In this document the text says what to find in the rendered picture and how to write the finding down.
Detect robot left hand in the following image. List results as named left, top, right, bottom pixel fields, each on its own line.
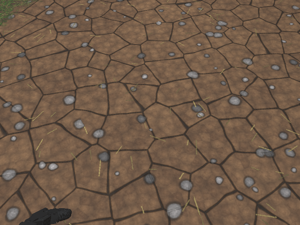
left=19, top=207, right=72, bottom=225

